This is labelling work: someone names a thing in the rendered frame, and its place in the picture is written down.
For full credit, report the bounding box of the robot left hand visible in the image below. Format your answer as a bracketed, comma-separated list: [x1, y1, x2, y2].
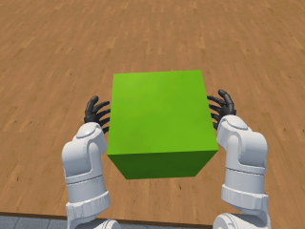
[84, 96, 111, 134]

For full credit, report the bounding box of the carton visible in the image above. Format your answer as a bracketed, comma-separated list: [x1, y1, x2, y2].
[107, 70, 218, 179]

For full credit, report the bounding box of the left robot forearm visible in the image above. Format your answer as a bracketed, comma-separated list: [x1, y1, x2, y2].
[61, 122, 111, 229]

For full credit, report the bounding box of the robot left upper arm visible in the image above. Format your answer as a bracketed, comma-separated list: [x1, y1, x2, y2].
[74, 219, 121, 229]

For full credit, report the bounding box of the robot right hand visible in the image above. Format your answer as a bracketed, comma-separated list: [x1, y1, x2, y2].
[207, 89, 236, 130]

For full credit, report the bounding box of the robot right upper arm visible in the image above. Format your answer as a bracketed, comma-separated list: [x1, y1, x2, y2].
[213, 213, 268, 229]

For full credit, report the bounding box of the right robot forearm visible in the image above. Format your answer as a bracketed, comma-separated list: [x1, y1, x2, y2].
[216, 114, 272, 229]

